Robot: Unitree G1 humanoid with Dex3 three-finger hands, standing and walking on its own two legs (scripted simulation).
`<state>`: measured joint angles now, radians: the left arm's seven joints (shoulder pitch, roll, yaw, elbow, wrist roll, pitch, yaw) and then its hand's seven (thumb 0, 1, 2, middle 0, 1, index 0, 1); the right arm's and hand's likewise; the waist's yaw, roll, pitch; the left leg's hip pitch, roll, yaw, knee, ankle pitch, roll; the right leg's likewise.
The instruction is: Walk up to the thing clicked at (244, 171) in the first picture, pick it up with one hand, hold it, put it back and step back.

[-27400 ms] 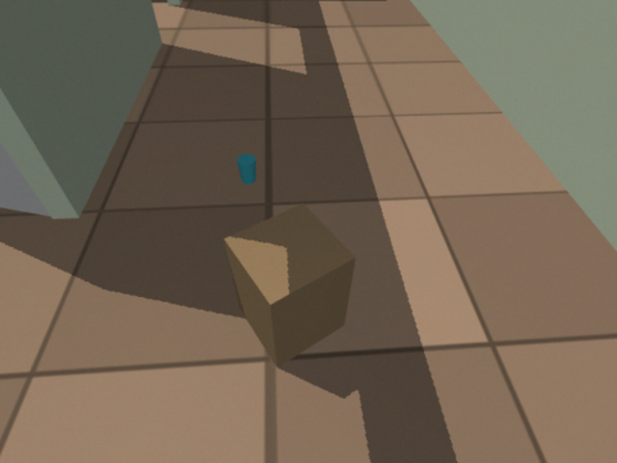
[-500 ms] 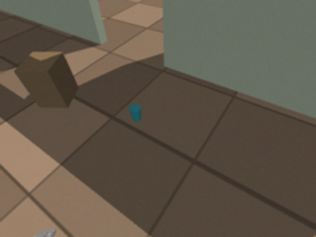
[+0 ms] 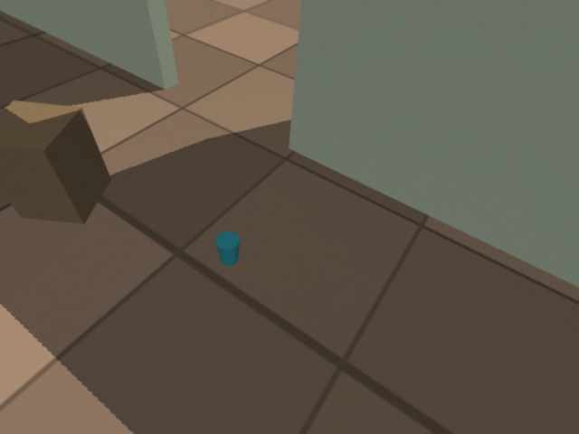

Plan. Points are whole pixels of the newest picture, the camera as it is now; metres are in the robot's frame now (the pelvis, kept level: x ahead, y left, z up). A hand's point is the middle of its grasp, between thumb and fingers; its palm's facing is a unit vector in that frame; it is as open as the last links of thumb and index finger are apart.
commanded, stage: walk up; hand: left
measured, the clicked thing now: (228, 250) +0.92 +0.22 -0.70
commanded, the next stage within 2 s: none
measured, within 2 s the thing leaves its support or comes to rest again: neither
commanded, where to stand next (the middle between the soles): +0.60 -0.01 m, yaw +2 degrees
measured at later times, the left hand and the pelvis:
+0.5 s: hand (146, 375) +0.25 +0.22 -0.11, palm faces +0.01 -0.91 -0.42, open 7.4 cm; pelvis +0.20 -0.06 +0.01, yaw +1 degrees
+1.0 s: hand (168, 278) +0.43 +0.24 -0.13, palm faces -0.05 -0.93 -0.37, open 7.4 cm; pelvis +0.38 -0.04 +0.00, yaw +1 degrees
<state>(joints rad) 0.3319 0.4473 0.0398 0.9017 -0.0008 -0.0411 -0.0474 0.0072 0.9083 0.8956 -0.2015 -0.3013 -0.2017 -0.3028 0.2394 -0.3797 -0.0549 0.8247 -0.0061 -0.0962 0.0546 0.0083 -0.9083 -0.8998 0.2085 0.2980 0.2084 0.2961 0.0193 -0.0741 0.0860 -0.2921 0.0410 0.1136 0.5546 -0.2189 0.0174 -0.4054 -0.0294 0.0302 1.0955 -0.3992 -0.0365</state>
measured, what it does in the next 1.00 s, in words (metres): walks ahead: right foot, then left foot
